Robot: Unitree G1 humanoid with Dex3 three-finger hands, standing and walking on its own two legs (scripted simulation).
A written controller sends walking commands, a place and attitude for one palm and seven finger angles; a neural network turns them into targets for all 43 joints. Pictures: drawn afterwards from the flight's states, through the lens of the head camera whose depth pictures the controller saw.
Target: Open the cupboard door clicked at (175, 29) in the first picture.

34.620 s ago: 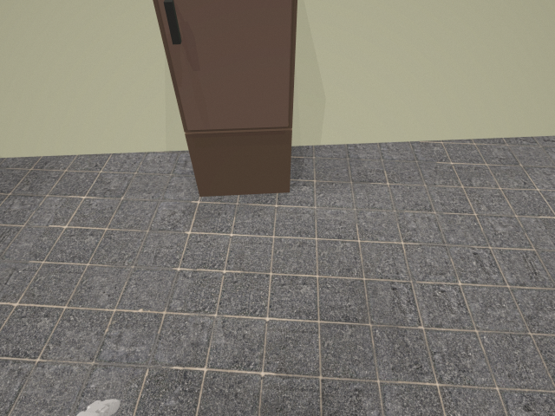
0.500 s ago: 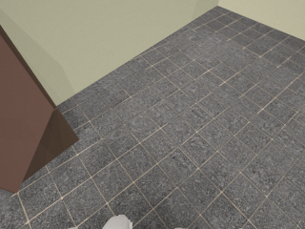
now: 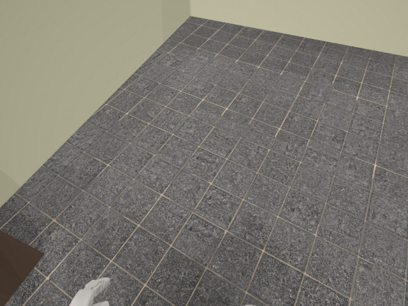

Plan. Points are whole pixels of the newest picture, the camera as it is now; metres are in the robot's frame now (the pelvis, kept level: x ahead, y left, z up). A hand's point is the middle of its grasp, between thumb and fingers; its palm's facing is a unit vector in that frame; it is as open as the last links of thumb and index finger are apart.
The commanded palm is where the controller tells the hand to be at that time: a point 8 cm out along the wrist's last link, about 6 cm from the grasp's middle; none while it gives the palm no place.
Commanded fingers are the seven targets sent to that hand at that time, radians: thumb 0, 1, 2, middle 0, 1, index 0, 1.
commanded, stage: walk to a spot facing it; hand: left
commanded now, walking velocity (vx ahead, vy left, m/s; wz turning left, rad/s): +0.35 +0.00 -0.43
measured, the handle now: out of the picture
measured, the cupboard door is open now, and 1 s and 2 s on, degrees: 41 41 41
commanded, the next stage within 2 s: turn to face it in 0.98 s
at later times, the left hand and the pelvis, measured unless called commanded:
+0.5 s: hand (138, 231) +0.31 +0.19 -0.15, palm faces -0.19 -0.97 -0.15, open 7.4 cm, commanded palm none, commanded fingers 0.00 0.90 0.90 -0.20 -0.30 -0.20 -0.30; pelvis +0.20 +0.01 +0.02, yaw -13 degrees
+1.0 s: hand (190, 168) +0.50 +0.06 -0.15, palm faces -0.29 -0.94 -0.19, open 7.2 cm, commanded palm none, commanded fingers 0.00 0.90 0.90 -0.20 -0.30 -0.20 -0.30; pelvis +0.42 -0.11 +0.02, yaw -20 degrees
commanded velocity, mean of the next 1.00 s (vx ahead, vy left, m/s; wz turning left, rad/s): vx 0.35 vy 0.00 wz -0.23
